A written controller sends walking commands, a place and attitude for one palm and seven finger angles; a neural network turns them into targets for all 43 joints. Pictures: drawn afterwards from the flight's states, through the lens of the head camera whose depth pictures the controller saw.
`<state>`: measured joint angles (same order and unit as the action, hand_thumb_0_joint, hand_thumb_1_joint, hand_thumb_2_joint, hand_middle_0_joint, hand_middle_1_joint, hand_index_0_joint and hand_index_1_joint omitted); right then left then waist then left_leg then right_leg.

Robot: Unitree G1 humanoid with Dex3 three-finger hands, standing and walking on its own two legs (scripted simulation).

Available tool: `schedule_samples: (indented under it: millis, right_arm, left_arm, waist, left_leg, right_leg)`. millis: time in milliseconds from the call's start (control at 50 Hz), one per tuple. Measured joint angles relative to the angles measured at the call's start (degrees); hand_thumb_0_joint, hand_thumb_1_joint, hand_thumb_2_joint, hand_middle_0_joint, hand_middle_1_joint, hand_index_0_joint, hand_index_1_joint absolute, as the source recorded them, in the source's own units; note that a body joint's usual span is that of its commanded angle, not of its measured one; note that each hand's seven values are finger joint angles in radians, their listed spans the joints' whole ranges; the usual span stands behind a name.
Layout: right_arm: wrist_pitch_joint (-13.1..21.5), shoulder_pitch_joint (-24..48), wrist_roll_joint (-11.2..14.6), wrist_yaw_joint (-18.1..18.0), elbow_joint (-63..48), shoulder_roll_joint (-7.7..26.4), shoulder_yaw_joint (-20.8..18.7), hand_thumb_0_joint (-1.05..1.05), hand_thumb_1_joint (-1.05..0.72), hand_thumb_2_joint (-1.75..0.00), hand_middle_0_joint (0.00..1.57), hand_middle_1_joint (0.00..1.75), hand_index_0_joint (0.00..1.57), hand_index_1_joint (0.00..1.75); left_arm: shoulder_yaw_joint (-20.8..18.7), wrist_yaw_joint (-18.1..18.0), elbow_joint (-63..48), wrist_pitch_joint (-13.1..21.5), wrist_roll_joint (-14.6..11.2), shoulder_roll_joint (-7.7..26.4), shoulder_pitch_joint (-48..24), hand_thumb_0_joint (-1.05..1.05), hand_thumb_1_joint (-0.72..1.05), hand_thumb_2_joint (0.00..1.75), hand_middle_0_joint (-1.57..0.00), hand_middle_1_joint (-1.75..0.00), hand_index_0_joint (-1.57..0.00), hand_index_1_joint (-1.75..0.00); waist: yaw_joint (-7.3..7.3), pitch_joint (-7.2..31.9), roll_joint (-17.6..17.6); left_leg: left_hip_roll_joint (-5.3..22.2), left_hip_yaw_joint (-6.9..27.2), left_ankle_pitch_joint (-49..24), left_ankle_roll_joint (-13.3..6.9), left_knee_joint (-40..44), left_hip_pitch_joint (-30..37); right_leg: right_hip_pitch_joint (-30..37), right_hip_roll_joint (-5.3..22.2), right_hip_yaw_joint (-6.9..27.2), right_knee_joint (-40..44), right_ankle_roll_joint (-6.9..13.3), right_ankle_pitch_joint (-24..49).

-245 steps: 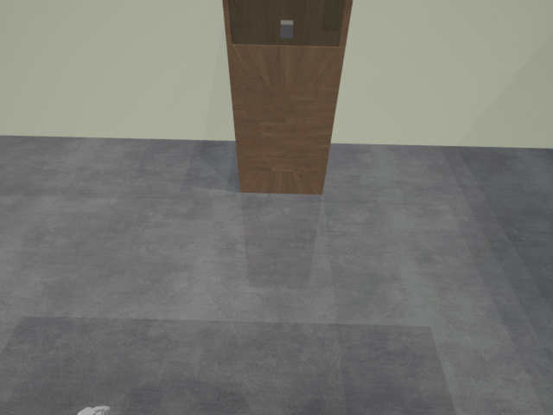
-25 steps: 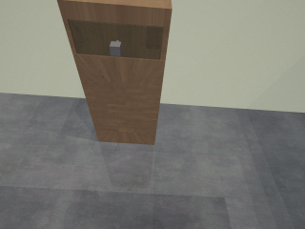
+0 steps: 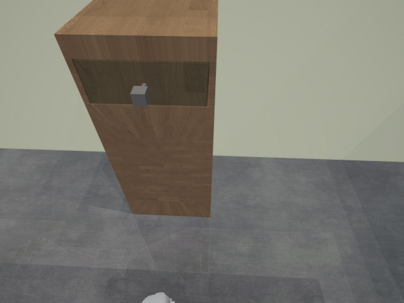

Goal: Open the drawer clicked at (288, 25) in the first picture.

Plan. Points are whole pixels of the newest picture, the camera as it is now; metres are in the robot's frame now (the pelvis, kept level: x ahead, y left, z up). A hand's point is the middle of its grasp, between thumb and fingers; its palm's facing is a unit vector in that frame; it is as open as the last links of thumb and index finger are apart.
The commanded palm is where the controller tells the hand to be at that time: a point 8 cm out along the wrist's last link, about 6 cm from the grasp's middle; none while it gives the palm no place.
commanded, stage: take the last steps up to it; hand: left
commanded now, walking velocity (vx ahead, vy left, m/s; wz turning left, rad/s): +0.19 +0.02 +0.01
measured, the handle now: (141, 92) +0.66 +0.21 +0.06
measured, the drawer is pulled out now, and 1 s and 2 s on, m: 0.00 0.00 0.00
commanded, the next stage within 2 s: come to a stop and stand still in 0.10 s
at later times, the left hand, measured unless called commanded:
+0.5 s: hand out of the picture +0.15 +0.23 -0.18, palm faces +0.01 -0.98 -0.21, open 7.4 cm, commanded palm none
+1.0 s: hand out of the picture +0.12 +0.20 -0.16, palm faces +0.04 -0.96 -0.27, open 7.4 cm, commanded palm none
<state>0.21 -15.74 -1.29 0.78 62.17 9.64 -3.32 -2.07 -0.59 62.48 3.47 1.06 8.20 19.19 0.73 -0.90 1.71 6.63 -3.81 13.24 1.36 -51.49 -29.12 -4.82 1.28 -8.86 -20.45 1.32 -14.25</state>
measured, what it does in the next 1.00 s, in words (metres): steps on the spot: left foot, then right foot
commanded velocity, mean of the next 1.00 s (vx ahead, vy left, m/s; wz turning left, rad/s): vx -0.02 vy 0.02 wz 0.00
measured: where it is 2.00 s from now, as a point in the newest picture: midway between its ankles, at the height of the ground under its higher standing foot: outside the picture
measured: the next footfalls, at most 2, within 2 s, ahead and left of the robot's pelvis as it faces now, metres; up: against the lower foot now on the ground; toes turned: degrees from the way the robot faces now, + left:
left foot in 0.16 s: +0.19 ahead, +0.15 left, +0.00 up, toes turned +7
right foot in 0.62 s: +0.14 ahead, -0.08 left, +0.00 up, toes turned -5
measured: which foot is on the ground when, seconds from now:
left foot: up 0.00-0.14, down 0.16-0.64, up 0.66-1.00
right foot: down 0.00-0.16, up 0.18-0.60, down 0.62-1.00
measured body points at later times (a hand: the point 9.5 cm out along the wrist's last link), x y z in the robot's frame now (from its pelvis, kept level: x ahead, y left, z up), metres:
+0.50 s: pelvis +0.10 +0.04 -0.01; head +0.12 +0.05 +0.44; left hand +0.15 +0.28 -0.16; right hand +0.15 -0.19 -0.15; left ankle +0.15 +0.14 -0.74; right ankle +0.11 -0.09 -0.70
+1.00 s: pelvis +0.07 +0.00 +0.00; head +0.09 -0.03 +0.45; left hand +0.12 +0.25 -0.13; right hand +0.10 -0.25 -0.16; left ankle +0.03 +0.17 -0.70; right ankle +0.10 -0.10 -0.74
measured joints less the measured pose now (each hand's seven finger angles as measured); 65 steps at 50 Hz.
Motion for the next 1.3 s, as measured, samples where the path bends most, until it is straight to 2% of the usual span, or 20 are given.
schedule_samples:
  millis: [140, 160, 220, 260, 280, 360, 460, 520, 580, 620, 660, 720, 800, 880, 1000, 1060, 1100, 1160, 1240, 1300]
  right_arm:
    - [1.19, 5.16, 0.24, 0.42, -2.21, 1.07, 0.28, 0.01, -0.93, -0.90, 0.20, 0.30, 0.20, 0.30]
    - [1.90, 5.42, 0.08, 0.35, -2.84, 1.28, 0.46, 0.00, -0.93, -0.90, 0.20, 0.30, 0.20, 0.30]
    - [3.04, 6.62, -0.15, -0.61, -3.75, 0.06, 0.94, 0.00, -0.93, -0.90, 0.20, 0.30, 0.20, 0.30]
    - [2.95, 6.44, -0.08, -1.28, -3.82, -0.88, 1.47, 0.00, -0.92, -0.90, 0.20, 0.30, 0.20, 0.30]
    - [2.85, 6.23, -0.02, -1.65, -3.56, -1.41, 1.81, 0.00, -0.92, -0.90, 0.20, 0.30, 0.20, 0.30]
    - [2.08, 6.20, 0.57, -3.32, -2.52, -1.44, 1.69, -0.02, -0.96, -0.90, 0.20, 0.30, 0.20, 0.30]
    - [0.08, 6.03, 0.37, -3.29, -1.77, -1.12, 1.41, -0.01, -0.95, -0.90, 0.20, 0.30, 0.20, 0.30]
    - [-0.65, 5.55, 0.10, -2.99, -1.79, -0.90, 0.90, -0.01, -0.94, -0.90, 0.20, 0.30, 0.20, 0.30]
    - [-1.13, 4.89, -0.04, -2.55, -1.84, -0.40, 0.42, 0.00, -0.93, -0.90, 0.20, 0.30, 0.20, 0.30]
    - [-1.35, 4.02, 0.22, -2.12, -1.81, -0.25, 0.16, 0.00, -0.92, -0.90, 0.20, 0.30, 0.20, 0.30]
    - [-1.95, 3.84, 0.66, -1.77, -1.61, 0.50, -0.12, 0.00, -0.92, -0.90, 0.20, 0.30, 0.20, 0.30]
    - [-3.42, 3.28, 0.67, -1.58, -1.44, 1.20, -0.26, 0.00, -0.92, -0.90, 0.20, 0.30, 0.20, 0.30]
    - [-3.91, 2.48, 0.54, -1.22, -1.38, 1.92, -0.38, 0.00, -0.92, -0.90, 0.20, 0.30, 0.20, 0.30]
    - [-4.36, 1.95, 0.28, -0.91, -1.57, 2.73, -0.59, 0.00, -0.91, -0.90, 0.20, 0.30, 0.20, 0.30]
    - [-3.74, 2.44, 0.42, -0.74, -2.22, 3.45, -0.32, 0.00, -0.91, -0.90, 0.20, 0.30, 0.20, 0.30]
    - [-2.39, 2.77, 0.49, -1.01, -2.63, 3.33, 0.26, 0.00, -0.91, -0.90, 0.20, 0.30, 0.20, 0.30]
    - [-0.89, 2.12, 0.37, -1.27, -2.96, 3.56, 0.80, 0.00, -0.91, -0.90, 0.20, 0.30, 0.20, 0.30]
    - [-0.55, 1.50, -0.04, -1.65, -1.67, 1.07, 1.84, 0.00, -0.91, -0.90, 0.20, 0.30, 0.20, 0.30]
    - [-0.46, 0.13, -0.16, -2.34, -0.17, -1.56, 2.95, 0.00, -0.92, -0.90, 0.20, 0.30, 0.20, 0.30]
    - [-0.16, -0.19, -0.07, -2.75, 0.88, -1.97, 2.93, 0.01, -0.93, -0.90, 0.20, 0.30, 0.20, 0.30]
  left_arm:
    - [0.08, 0.14, 3.01, -1.01, 0.23, -0.71, 4.85, 0.00, 0.91, 0.90, -0.20, -0.30, -0.20, -0.30]
    - [0.02, 0.16, 3.18, -1.34, 0.15, -0.84, 5.80, 0.00, 0.91, 0.90, -0.20, -0.30, -0.20, -0.30]
    - [-0.12, 0.17, 3.97, -2.95, -0.12, -0.10, 5.12, 0.00, 0.91, 0.90, -0.20, -0.30, -0.20, -0.30]
    - [-0.22, 0.09, 3.95, -3.40, -0.13, 0.34, 3.85, 0.00, 0.91, 0.90, -0.20, -0.30, -0.20, -0.30]
    - [-0.24, 0.01, 3.74, -3.52, -0.20, 0.59, 2.93, 0.00, 0.91, 0.90, -0.20, -0.30, -0.20, -0.30]
    - [-0.27, -0.51, 1.21, -4.41, -0.44, 1.11, -0.68, 0.00, 0.91, 0.90, -0.20, -0.30, -0.20, -0.30]
    - [-1.03, -0.68, -2.42, -6.26, -0.06, 2.19, -4.93, 0.00, 0.91, 0.90, -0.20, -0.30, -0.19, -0.30]
    - [-1.31, -0.74, -4.23, -6.73, -0.05, 2.60, -7.01, 0.00, 0.91, 0.90, -0.20, -0.30, -0.19, -0.30]
    - [-1.21, -0.78, -5.62, -6.23, -0.21, 2.60, -8.28, 0.00, 0.91, 0.90, -0.20, -0.30, -0.19, -0.30]
    - [-0.90, -0.84, -6.36, -5.19, -0.14, 2.84, -8.18, 0.00, 0.91, 0.90, -0.20, -0.30, -0.19, -0.30]
    - [-0.39, -1.04, -5.84, -4.43, 0.06, 2.02, -8.53, 0.00, 0.91, 0.90, -0.20, -0.30, -0.19, -0.30]
    - [0.44, -0.82, -5.61, -4.11, 0.05, 0.81, -8.23, 0.00, 0.91, 0.90, -0.20, -0.30, -0.20, -0.30]
    - [0.35, -0.95, -5.66, -4.15, -0.12, -0.10, -8.24, 0.00, 0.91, 0.90, -0.20, -0.30, -0.20, -0.30]
    - [-0.09, -0.97, -6.11, -4.08, -0.02, 0.08, -8.16, 0.00, 0.91, 0.90, -0.20, -0.30, -0.20, -0.30]
    - [-0.75, -0.62, -5.51, -4.39, 0.54, 1.40, -6.45, 0.00, 0.91, 0.90, -0.20, -0.30, -0.20, -0.30]
    - [-0.97, -0.43, -4.03, -4.80, 0.38, 2.28, -5.13, 0.00, 0.90, 0.90, -0.20, -0.30, -0.20, -0.30]
    - [-0.82, -0.35, -2.90, -5.19, -0.14, 2.47, -3.97, 0.00, 0.90, 0.90, -0.20, -0.30, -0.20, -0.30]
    - [-0.85, -0.04, -0.70, -5.98, -0.22, 3.87, -3.04, 0.00, 0.90, 0.90, -0.20, -0.30, -0.20, -0.30]
    - [-0.54, 0.70, 1.02, -5.91, -0.07, 4.04, -1.82, 0.00, 0.91, 0.90, -0.20, -0.30, -0.20, -0.30]
    - [-0.04, 0.95, 1.55, -5.21, -0.37, 3.09, -1.56, 0.00, 0.91, 0.90, -0.20, -0.30, -0.20, -0.30]
  waist:
    - [-2.81, -1.20, -1.67]
    - [-2.97, -1.09, -1.60]
    - [-3.00, -2.14, -3.74]
    - [-2.74, -2.14, -4.16]
    - [-2.56, -2.14, -4.31]
    - [-2.00, -2.00, -4.31]
    - [-1.07, -2.18, -3.72]
    - [-0.41, -2.51, -2.83]
    - [0.19, -2.67, -1.50]
    - [0.22, -2.18, -1.47]
    - [0.48, -2.47, 0.30]
    - [0.53, -1.96, 1.05]
    - [0.09, -1.77, 0.87]
    - [-0.76, -1.77, 0.38]
    - [-2.41, -1.54, -1.18]
    - [-2.84, -1.06, -1.74]
    - [-2.45, 0.08, -0.43]
    - [-1.89, 0.99, -3.01]
    - [-1.52, 2.05, -4.21]
    - [-1.25, 1.42, -4.11]
  left_leg:
    - [-1.57, -2.40, -1.72, -0.93, 16.57, 6.11]
    - [-1.70, -2.39, -2.59, -1.61, 19.27, 8.05]
    - [-2.95, -4.17, -0.51, -3.79, 15.93, 8.29]
    - [-3.49, -5.11, -0.28, -4.04, 17.78, 10.27]
    - [-3.90, -5.38, -0.91, -3.92, 19.55, 11.47]
    - [-4.97, -6.16, -2.98, -4.43, 25.28, 14.85]
    - [-4.20, -6.22, -2.88, -3.73, 26.00, 15.58]
    - [-3.35, -5.96, -2.61, -2.96, 25.23, 15.12]
    - [-2.45, -5.64, -2.16, -1.86, 23.77, 14.16]
    - [-2.33, -5.82, -1.16, -0.81, 21.47, 12.98]
    - [-1.92, -4.09, 3.58, -0.15, 18.19, 11.76]
    - [-4.30, 0.11, 12.29, -0.11, 9.36, 9.42]
    - [-6.15, 2.48, 11.25, 0.81, -2.02, 7.29]
    - [-6.26, 3.46, 9.32, 1.58, -5.23, 7.27]
    - [-5.20, 3.19, 10.58, 0.91, 6.49, 12.04]
    - [-5.02, 2.41, 7.25, 0.19, 17.82, 16.80]
    - [-3.98, 3.34, 4.92, -0.62, 26.35, 20.34]
    - [-4.94, 3.57, 3.93, -0.01, 26.21, 20.50]
    - [-5.41, 3.67, 2.20, -0.01, 29.86, 22.40]
    - [-5.85, 3.40, 2.28, 0.15, 30.36, 22.79]
  right_leg:
    - [3.16, 1.60, 0.34, -3.85, -3.14, -6.04]
    - [2.17, 1.79, 0.70, -7.25, -3.21, -8.20]
    - [-5.92, 2.69, 4.08, -27.65, -1.31, -15.37]
    - [-11.31, 2.55, 4.82, -37.10, -1.05, -14.03]
    - [-13.12, 2.71, 4.85, -38.26, -1.36, -12.52]
    - [-17.05, 2.94, 5.65, -33.33, -3.01, -9.16]
    - [-19.36, 2.26, 6.23, -32.25, -3.66, -8.86]
    - [-18.48, 1.95, 6.12, -30.12, -3.46, -9.02]
    - [-14.92, 1.83, 5.67, -22.74, -2.97, -7.48]
    - [-10.80, 2.23, 5.73, -13.49, -2.64, -1.62]
    - [-10.54, 1.19, 5.29, -13.16, -1.11, -2.33]
    - [-10.12, 1.02, 5.26, -11.72, 0.41, -1.89]
    - [-9.24, 1.37, 5.24, -8.18, 0.89, 0.60]
    - [-9.43, 2.04, 4.76, -6.18, 0.83, 2.26]
    - [-10.40, 2.99, 4.72, -4.62, 0.14, 4.16]
    - [-11.01, 2.82, 4.89, -4.80, -0.70, 4.64]
    - [-12.31, 1.55, 4.08, -6.82, -1.45, 3.84]
    - [-13.08, 1.82, 5.19, -10.71, -2.08, -1.80]
    - [-13.15, 1.07, 6.13, -16.97, -2.23, -5.48]
    - [-10.81, 1.02, 6.06, -13.63, -2.54, -5.13]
